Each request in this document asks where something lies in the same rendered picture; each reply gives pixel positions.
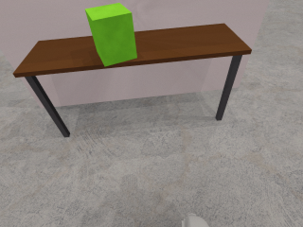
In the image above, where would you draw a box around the robot right thigh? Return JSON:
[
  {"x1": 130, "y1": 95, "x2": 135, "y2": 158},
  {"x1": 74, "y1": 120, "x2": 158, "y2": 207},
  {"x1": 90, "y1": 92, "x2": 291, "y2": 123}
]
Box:
[{"x1": 181, "y1": 216, "x2": 209, "y2": 227}]

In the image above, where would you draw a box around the carton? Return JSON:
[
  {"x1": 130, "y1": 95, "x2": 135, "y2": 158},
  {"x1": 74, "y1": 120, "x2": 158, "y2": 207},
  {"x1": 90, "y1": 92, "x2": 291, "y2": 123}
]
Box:
[{"x1": 85, "y1": 3, "x2": 137, "y2": 67}]

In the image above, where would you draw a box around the table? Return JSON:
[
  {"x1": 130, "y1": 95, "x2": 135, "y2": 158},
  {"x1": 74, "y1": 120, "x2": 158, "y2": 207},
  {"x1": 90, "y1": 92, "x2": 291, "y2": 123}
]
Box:
[{"x1": 13, "y1": 23, "x2": 252, "y2": 138}]

